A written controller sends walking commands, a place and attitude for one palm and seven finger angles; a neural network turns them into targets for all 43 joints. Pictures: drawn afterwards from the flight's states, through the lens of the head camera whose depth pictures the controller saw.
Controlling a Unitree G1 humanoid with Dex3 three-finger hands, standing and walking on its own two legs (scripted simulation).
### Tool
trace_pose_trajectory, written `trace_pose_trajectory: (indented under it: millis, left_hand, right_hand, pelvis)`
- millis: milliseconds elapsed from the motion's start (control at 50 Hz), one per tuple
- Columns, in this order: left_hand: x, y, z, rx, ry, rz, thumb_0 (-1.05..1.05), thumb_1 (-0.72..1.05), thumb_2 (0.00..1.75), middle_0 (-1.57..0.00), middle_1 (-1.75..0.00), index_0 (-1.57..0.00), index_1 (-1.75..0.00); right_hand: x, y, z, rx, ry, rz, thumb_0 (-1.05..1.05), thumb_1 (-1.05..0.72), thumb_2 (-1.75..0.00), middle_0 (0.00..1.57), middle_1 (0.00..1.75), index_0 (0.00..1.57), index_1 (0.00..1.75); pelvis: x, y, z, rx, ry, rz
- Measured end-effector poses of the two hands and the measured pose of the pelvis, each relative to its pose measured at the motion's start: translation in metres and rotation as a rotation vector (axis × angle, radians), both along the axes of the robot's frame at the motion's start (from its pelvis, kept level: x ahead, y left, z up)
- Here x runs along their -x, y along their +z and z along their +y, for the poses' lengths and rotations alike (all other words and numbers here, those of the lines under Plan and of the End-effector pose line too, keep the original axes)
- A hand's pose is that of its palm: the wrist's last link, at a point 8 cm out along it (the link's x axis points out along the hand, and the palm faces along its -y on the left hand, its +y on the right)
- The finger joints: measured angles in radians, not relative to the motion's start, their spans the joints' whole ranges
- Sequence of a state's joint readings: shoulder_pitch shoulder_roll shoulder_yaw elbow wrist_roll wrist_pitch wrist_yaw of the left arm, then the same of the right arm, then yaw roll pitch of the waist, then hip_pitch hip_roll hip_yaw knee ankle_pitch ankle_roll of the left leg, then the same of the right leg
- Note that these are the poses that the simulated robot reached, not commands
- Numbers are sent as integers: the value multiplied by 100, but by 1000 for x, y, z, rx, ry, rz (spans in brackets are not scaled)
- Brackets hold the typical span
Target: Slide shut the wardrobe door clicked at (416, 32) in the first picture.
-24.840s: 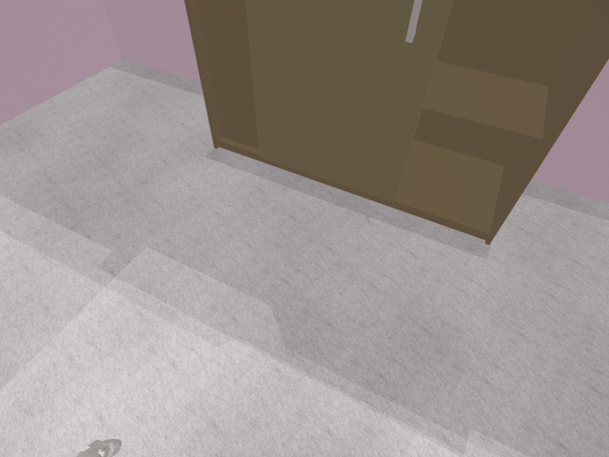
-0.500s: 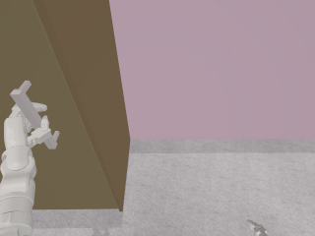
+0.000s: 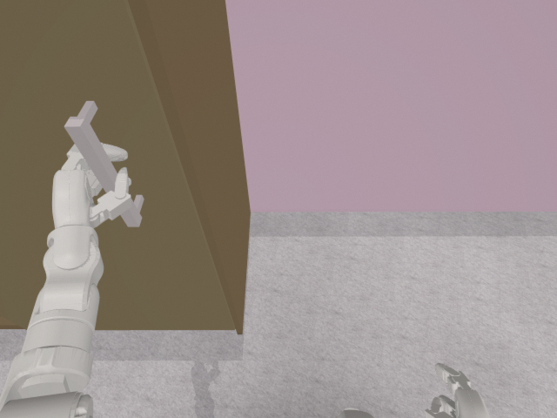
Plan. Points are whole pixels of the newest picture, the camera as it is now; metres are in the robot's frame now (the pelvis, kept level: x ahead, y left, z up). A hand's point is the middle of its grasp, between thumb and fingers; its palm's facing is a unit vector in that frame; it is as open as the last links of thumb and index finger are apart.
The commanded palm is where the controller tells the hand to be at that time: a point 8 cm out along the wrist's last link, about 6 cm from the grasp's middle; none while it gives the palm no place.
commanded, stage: stop walking and hold the door there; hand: left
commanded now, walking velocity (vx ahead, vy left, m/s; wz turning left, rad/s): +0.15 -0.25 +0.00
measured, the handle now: (114, 171) +0.42 +0.28 +0.11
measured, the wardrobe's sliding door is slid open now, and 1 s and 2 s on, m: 0.00 0.00 0.00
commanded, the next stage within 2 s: loosen the grip on the handle in 0.98 s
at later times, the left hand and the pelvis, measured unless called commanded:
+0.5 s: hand (124, 194) +0.38 +0.25 +0.11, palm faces +0.35 -0.91 -0.24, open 5.5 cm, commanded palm +0.34 +0.28 +0.11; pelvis +0.00 +0.00 +0.01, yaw -2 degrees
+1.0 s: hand (125, 194) +0.38 +0.24 +0.11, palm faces +0.39 -0.89 -0.25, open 5.6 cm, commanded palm +0.34 +0.29 +0.11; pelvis +0.02 -0.02 +0.01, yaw -3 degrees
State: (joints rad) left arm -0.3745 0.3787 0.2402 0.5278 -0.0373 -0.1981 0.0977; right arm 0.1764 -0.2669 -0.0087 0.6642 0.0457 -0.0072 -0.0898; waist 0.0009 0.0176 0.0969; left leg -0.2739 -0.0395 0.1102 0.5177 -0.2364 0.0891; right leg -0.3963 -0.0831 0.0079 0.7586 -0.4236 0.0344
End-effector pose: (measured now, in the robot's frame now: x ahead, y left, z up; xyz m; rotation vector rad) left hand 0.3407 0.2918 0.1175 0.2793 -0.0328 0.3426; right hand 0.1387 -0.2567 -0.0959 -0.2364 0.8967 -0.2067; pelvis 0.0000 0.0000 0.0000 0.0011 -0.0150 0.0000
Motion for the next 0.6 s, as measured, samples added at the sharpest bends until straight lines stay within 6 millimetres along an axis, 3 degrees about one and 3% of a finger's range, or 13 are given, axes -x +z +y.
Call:
trace_pose_trajectory:
  millis: [120,220,400,600]
  left_hand:
    - [1,1,-2,35,-5,17,-8,71,78,-44,-140,-37,-140]
    - [2,2,-3,35,-2,31,-8,72,77,-42,-138,-36,-140]
    - [2,2,-4,47,11,41,-7,72,78,-41,-138,-36,-140]
    - [2,2,-6,41,42,40,-7,71,81,-41,-138,-35,-140]
  right_hand:
    - [23,-10,48,-102,42,19,1,-90,-90,20,30,20,30]
    - [38,-15,59,-114,69,45,1,-90,-90,20,30,20,30]
    - [48,-1,19,-9,16,56,1,-90,-90,20,30,20,30]
    - [22,14,-23,53,-23,-7,1,-90,-90,20,30,20,30]
  pelvis:
    - [9,3,9,1,-22,-14]
    - [14,3,10,-5,-32,-17]
    - [8,8,6,3,-41,-3]
    - [-6,9,-9,5,-45,12]
